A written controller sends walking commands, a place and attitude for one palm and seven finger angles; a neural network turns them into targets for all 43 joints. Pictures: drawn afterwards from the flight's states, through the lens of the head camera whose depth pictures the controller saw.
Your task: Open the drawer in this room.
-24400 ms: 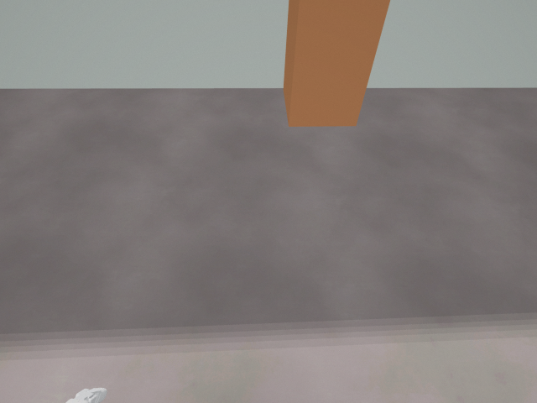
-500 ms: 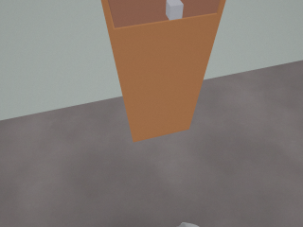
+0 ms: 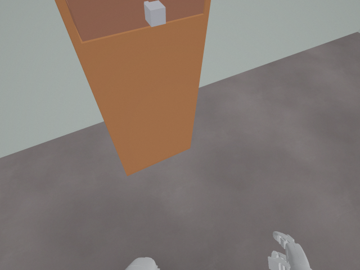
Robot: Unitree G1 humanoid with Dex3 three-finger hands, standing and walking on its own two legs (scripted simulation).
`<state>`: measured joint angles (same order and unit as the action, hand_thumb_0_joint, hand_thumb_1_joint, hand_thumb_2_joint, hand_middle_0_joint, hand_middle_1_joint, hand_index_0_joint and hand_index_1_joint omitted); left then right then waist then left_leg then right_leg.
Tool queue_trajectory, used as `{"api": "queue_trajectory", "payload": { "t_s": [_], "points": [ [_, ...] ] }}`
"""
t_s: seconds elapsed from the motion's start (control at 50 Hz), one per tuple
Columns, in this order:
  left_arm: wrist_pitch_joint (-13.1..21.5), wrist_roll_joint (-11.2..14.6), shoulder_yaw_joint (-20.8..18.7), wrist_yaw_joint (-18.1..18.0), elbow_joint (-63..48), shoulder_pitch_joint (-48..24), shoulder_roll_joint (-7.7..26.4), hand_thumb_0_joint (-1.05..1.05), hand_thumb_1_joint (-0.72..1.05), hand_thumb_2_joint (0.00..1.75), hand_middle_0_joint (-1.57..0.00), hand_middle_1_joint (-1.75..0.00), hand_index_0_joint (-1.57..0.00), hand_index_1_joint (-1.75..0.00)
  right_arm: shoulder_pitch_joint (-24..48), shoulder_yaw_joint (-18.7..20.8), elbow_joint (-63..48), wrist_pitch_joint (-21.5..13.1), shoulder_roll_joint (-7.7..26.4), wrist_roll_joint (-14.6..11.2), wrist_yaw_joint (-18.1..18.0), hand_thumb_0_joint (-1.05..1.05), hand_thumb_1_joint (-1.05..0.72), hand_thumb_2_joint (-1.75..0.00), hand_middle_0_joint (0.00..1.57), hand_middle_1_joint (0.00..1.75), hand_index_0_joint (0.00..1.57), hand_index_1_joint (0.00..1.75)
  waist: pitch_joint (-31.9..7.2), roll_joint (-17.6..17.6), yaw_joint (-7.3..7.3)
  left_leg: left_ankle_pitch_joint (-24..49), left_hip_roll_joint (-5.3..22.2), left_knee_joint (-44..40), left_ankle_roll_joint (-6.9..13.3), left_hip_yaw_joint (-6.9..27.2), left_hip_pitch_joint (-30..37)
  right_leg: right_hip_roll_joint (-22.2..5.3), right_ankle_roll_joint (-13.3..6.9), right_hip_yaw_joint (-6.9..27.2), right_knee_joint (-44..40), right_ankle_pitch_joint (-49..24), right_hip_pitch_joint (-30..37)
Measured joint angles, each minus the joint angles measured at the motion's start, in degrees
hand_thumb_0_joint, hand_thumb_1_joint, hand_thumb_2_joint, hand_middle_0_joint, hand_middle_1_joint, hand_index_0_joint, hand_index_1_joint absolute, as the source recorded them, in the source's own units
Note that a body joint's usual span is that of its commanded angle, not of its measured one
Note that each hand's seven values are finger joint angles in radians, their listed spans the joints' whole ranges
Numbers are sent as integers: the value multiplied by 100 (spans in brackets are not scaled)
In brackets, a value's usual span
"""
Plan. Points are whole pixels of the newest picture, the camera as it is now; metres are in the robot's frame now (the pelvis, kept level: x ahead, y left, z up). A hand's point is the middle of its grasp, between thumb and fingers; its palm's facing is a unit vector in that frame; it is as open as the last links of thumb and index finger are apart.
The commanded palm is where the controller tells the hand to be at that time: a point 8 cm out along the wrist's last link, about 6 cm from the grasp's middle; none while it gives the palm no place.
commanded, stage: walk to a spot facing it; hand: left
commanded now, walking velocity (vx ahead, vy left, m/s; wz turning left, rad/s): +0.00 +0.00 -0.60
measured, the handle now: (151, 10) +0.70 +0.17 +0.17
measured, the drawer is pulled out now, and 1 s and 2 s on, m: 0.00 0.00 0.00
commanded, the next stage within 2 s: none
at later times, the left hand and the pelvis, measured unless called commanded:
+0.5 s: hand (123, 246) +0.17 +0.16 -0.16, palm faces -0.37 -0.90 -0.23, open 7.4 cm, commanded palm none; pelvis -0.01 +0.01 +0.00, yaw -20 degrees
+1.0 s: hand (124, 250) +0.17 +0.16 -0.18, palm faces -0.54 -0.81 -0.21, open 7.3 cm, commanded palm none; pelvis -0.01 +0.03 -0.01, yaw -37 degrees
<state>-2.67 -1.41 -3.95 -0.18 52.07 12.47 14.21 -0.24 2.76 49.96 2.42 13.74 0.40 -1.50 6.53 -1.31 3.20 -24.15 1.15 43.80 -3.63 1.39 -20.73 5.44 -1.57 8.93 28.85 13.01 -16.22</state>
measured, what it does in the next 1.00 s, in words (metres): steps on the spot, turning right: left foot, then right foot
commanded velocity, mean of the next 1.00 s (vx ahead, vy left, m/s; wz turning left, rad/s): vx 0.00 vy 0.00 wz -0.60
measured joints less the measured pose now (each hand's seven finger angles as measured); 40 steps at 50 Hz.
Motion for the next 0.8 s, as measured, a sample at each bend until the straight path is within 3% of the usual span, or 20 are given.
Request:
{"api": "queue_trajectory", "payload": {
  "t_s": [0.06,0.12,0.18,0.24,0.38,0.48,0.52,0.54,0.56,0.6,0.64,0.7,0.8],
  "points": [
    [-79,48,-38,8,-4,-14,137,1,91,89,-20,-30,-21,-30,-215,-50,-85,-138,-45,9,0,0,-91,-89,20,30,20,29,-76,-75,-71,859,-17,-1172,189,-87,468,78,138,137,534,309,-269],
    [-141,16,-112,47,29,-139,273,1,91,89,-20,-30,-20,-30,-486,-126,-84,-132,-142,75,25,0,-91,-89,20,30,20,30,4,-196,-51,664,36,-1030,452,-359,556,-14,314,-190,2247,1431,-812],
    [-148,8,-161,124,1,-199,338,1,91,89,-20,-30,-20,-30,-798,-159,-9,-98,-206,115,21,0,-91,-89,20,30,20,30,4,-157,-92,691,162,-1307,501,-527,746,-219,460,-526,3565,1323,-1204],
    [-158,18,-171,168,-17,-218,353,1,91,89,-20,-30,-20,-30,-1058,-151,99,-112,-255,111,14,0,-91,-89,21,30,20,30,-9,-118,-133,808,267,-1570,514,-746,898,-480,577,-681,3957,1075,-1306],
    [-263,40,-103,201,70,-437,216,1,91,90,-20,-30,-20,-30,-1485,-44,314,-155,-275,115,38,0,-91,-89,21,30,20,30,39,4,-358,777,530,-1642,450,-1282,1030,-848,639,-962,2944,1217,-920],
    [-200,50,-4,211,14,-720,43,1,91,90,-20,-30,-20,-30,-1632,73,478,-121,-155,136,86,0,-91,-89,21,30,20,30,89,150,-537,561,782,-1255,282,-1634,932,-791,455,-1233,1552,1225,-345],
    [-100,48,48,207,-64,-776,5,1,91,89,-20,-30,-20,-30,-1720,116,508,-105,-82,112,109,0,-91,-89,21,30,20,30,48,195,-564,371,900,-887,167,-1760,811,-738,327,-1338,610,536,57],
    [-16,35,67,180,-90,-804,-19,1,91,89,-20,-30,-20,-30,-1733,131,515,-74,-31,95,120,0,-91,-89,21,30,20,30,47,243,-572,202,972,-495,108,-1700,657,-682,170,-1330,433,455,122],
    [42,49,97,141,-98,-848,-76,1,91,89,-20,-30,-20,-30,-1680,143,532,-6,39,81,106,0,-91,-89,21,30,20,30,105,352,-611,-179,986,37,52,-1423,444,-602,75,-1326,563,510,69],
    [87,78,134,80,-148,-847,-155,1,91,89,-20,-30,-20,-30,-1533,149,560,138,106,66,41,1,-91,-89,20,30,20,30,152,404,-634,-653,794,1082,-11,-887,15,-533,-9,-1225,674,587,24],
    [61,86,143,31,-169,-797,-199,0,91,89,-20,-30,-20,-30,-1375,144,536,187,121,70,23,1,-91,-89,20,30,20,29,159,373,-605,-506,653,1726,-66,-604,-297,-478,-31,-1066,533,492,74],
    [18,75,157,18,-159,-692,-218,0,91,89,-20,-30,-20,-30,-1167,126,415,167,104,88,43,1,-91,-89,20,30,20,29,113,304,-568,-146,563,1931,-140,-430,-557,-413,-46,-854,282,291,135],
    [3,44,150,54,-151,-500,-195,0,91,89,-20,-30,-21,-30,-854,95,206,114,57,91,73,1,-91,-89,20,30,20,29,43,207,-442,73,414,1552,-166,-274,-609,-301,-33,-557,96,104,101]
  ]
}}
